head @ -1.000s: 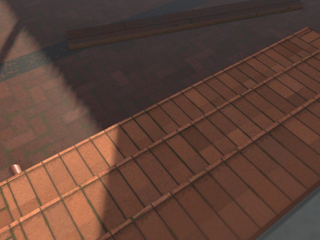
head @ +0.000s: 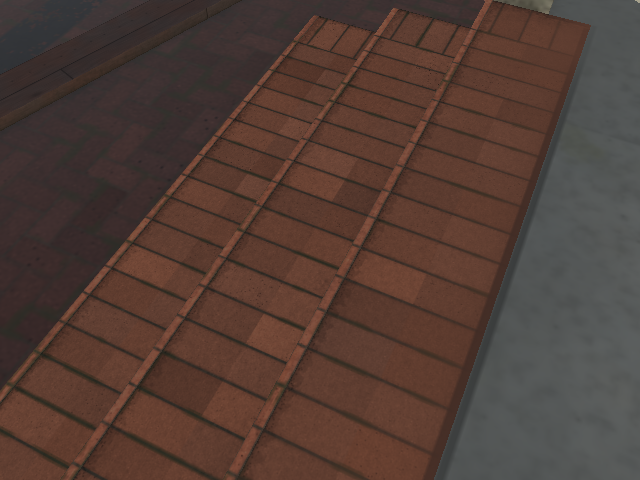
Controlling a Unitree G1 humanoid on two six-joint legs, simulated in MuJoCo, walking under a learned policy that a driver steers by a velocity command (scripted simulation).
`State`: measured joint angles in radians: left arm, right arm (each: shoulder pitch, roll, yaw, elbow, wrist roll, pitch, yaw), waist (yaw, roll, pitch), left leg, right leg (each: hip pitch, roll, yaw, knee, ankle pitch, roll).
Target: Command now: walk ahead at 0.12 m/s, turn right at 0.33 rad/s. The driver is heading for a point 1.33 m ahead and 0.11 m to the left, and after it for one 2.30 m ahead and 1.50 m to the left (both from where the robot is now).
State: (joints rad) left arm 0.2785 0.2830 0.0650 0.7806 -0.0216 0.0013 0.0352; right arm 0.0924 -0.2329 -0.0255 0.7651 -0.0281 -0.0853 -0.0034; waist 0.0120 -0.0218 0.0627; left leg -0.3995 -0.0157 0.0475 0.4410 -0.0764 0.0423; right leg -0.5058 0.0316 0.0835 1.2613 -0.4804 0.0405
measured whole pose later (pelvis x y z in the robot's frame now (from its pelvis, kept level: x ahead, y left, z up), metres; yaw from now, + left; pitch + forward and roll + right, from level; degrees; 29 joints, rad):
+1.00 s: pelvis +0.19 -0.02 +0.01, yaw -2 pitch +2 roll +0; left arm 0.05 0.25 0.04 0.76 -0.02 -0.08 -0.04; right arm 0.49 -0.21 -0.01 1.01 0.00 -0.07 0.00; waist -0.10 -0.03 0.02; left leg 0.07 0.01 0.00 0.22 -0.32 0.00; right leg -0.62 -0.05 -0.03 0.70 -0.07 -0.03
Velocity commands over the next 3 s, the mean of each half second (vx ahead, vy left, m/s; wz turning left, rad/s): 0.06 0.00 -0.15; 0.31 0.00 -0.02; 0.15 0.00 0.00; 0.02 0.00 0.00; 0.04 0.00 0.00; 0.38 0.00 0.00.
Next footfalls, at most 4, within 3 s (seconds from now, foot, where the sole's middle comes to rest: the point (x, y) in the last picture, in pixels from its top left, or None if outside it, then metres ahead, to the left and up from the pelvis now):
0.22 right None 0.11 -0.13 -0.77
1.10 right None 0.42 -0.16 -0.77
1.46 left None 0.41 0.07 -0.77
2.76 left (291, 433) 0.53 0.09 -0.77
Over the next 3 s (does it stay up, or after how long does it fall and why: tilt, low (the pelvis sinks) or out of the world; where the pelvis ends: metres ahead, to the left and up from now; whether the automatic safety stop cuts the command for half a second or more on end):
stays up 0.54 0.01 0.02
